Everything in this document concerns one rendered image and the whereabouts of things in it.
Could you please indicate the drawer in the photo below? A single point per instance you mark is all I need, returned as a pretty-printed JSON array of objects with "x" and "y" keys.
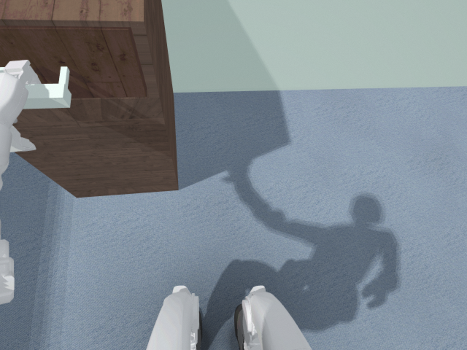
[{"x": 103, "y": 61}]

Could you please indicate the left robot hand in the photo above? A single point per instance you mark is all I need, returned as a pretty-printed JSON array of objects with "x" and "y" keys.
[{"x": 13, "y": 96}]

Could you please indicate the robot left upper arm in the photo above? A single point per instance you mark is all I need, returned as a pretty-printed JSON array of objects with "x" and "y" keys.
[{"x": 7, "y": 279}]

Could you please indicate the right robot shin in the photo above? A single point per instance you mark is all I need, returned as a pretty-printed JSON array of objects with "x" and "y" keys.
[{"x": 251, "y": 342}]

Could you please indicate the robot left thigh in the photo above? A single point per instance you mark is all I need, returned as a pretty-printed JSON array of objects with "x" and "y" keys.
[{"x": 179, "y": 316}]

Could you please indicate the cabinet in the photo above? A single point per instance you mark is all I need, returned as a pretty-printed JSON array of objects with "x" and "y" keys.
[{"x": 105, "y": 146}]

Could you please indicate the handle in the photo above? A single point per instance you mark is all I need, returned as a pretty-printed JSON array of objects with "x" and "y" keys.
[{"x": 46, "y": 96}]

